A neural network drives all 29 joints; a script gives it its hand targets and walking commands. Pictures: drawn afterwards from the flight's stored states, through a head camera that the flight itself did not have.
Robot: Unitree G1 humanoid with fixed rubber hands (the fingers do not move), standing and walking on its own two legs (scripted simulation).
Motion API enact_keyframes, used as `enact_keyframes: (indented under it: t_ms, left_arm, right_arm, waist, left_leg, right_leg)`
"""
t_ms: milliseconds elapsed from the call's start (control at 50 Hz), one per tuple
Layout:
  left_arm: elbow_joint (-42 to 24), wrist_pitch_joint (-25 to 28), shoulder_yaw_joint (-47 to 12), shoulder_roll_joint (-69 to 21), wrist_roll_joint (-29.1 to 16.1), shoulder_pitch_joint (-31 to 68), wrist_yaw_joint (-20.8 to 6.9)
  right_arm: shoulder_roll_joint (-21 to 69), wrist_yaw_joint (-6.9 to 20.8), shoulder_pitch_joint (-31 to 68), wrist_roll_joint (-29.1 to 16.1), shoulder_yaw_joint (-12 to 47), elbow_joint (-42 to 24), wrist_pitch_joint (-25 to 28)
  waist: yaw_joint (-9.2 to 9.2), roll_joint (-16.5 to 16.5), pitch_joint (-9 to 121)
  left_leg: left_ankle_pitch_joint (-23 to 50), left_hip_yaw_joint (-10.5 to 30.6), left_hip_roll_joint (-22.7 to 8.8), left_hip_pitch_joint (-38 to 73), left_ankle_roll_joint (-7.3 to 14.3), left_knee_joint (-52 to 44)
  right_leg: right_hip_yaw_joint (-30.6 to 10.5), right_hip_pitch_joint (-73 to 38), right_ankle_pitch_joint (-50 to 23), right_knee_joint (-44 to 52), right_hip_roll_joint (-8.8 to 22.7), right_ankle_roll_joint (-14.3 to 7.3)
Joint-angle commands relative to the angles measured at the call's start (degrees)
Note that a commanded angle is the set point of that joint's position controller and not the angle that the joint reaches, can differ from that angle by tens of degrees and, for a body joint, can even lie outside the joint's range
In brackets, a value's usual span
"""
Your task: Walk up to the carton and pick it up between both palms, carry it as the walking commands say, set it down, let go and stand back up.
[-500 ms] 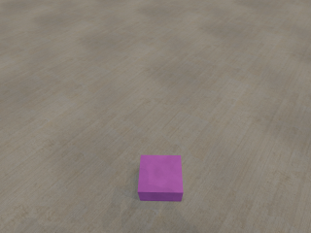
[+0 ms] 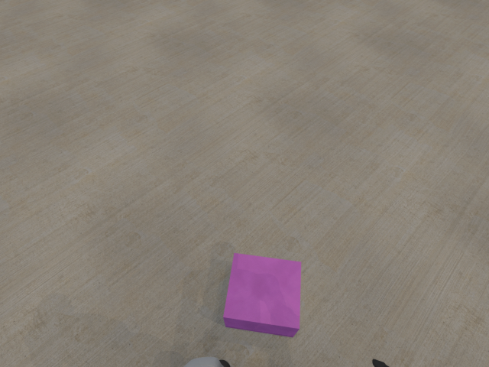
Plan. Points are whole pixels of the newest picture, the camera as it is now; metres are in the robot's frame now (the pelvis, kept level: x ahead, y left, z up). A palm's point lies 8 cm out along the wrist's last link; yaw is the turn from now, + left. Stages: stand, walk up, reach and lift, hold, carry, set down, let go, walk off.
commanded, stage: walk up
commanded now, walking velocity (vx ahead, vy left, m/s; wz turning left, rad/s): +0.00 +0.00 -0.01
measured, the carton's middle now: (263, 294) +0.41 -0.01 -0.69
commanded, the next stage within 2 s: stand in 1.24 s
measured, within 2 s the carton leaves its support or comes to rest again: neither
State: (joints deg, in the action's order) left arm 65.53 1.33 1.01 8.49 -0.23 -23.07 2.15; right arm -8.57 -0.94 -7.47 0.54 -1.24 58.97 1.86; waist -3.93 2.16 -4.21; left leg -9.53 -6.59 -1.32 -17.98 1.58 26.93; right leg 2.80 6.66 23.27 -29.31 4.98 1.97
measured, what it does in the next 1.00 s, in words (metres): stands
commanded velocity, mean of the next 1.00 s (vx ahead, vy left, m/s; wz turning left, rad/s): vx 0.00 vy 0.00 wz -0.07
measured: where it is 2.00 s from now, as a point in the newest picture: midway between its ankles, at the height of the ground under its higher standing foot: outside the picture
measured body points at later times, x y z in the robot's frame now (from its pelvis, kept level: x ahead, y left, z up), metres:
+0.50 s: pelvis +0.03 -0.01 +0.01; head +0.04 -0.01 +0.46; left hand +0.03 +0.22 -0.15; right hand +0.04 -0.24 -0.15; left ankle +0.05 +0.11 -0.74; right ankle -0.04 -0.14 -0.74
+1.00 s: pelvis +0.02 -0.01 +0.01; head +0.04 +0.00 +0.45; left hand +0.04 +0.22 -0.15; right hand +0.01 -0.25 -0.15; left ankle +0.05 +0.11 -0.74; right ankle -0.04 -0.14 -0.74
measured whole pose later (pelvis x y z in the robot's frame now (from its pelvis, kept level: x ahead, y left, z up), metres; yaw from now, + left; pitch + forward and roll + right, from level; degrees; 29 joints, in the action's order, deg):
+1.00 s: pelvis +0.02 -0.01 +0.01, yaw -4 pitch +0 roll +0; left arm 63.2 0.0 1.5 8.9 1.2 -16.8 2.2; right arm -10.1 -2.6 -15.1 0.9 -2.9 63.1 -0.1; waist 0.3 0.4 -1.2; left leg -11.9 -9.8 -4.3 -13.8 -0.2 25.8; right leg -1.1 6.7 17.7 -24.1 1.3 1.4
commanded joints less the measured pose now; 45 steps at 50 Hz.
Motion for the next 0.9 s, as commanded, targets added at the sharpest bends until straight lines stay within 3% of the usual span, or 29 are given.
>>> enact_keyframes:
  t_ms: [0,40,100,140,160,220,460,880]
  left_arm:
    - [-0.23,-1.13,0.53,4.01,0.29,-6.2,-0.04]
    - [-0.17,-1.53,0.65,4.45,0.46,-4.6,-0.3]
    - [0.37,-1.44,0.36,4.16,0.69,-3.76,-0.17]
    - [0.13,-1.12,0.72,4.74,0.75,-0.7,0.01]
    - [0.23,-0.98,0.72,4.96,0.77,0.03,0.06]
    - [0.71,-0.75,0.7,5.3,0.87,0.76,0.16]
    - [1.76,-0.49,0.82,5.69,1.21,3.01,0.34]
    - [-2.13,-1.11,1.19,5.05,1.38,2.01,0.29]
  right_arm:
    - [-9.16,-0.92,-6.87,-0.37,-1.51,0.47,-0.55]
    - [-8.61,-1.23,-3.39,-0.12,-1.86,0.28,-1.16]
    - [-7.03,-1.02,-1.14,-0.22,-2.11,-0.17,-1.67]
    - [-5.67,-1.01,-3.77,-0.35,-1.54,0.97,-1.28]
    - [-5.6,-1.06,-4.6,-0.36,-1.41,1.62,-1.08]
    - [-6.27,-1.0,-5.52,-0.36,-1.45,2.78,-0.86]
    - [-6.25,-1.3,-7.74,-0.05,-1.68,6.28,-1.22]
    - [-6.67,-1.87,-10.92,0.27,-2.45,3.87,-1.72]
  waist:
    - [3.34,-11.75,8.43]
    - [2.67,-12.45,5.34]
    - [1.92,-8.04,3.12]
    - [2.63,-2.03,2.4]
    - [2.87,-1.12,2.52]
    - [3.01,-1.7,3.16]
    - [3.78,-0.88,1.22]
    - [4.36,-1.29,1.55]
  left_leg:
    - [26.8,12.97,-14.16,17.13,3.71,-8.74]
    - [14.53,11.37,-12.02,11.43,3.09,-10.53]
    - [2.21,7.88,-8.82,7.49,1.79,-10.57]
    - [6.15,6.95,-6.9,8.21,0.7,-8.91]
    - [8.9,6.75,-6.65,9.22,0.32,-8.29]
    - [12.44,6.84,-6.75,10.26,0.0,-7.33]
    - [9.71,5.29,-6.38,9.9,-1.05,-5.92]
    - [6.44,1.95,-7.99,10.51,-1.69,-4.19]
  right_leg:
    - [-2.04,7.81,1.2,-1.33,-0.96,-0.25]
    - [-1.53,5.71,-4.13,1.67,-0.94,-0.44]
    - [-1.61,2.65,-13.35,8.48,0.35,-1.16]
    - [-3.05,1.02,-18.11,10.89,1.93,-1.39]
    - [-3.36,0.81,-19.75,11.42,2.23,-1.42]
    - [-3.34,-0.15,-20.97,11.81,2.48,-1.42]
    - [-3.16,0.88,-20.94,12.7,2.88,-1.65]
    - [-5.84,7.45,-19.33,10.11,2.02,-2.74]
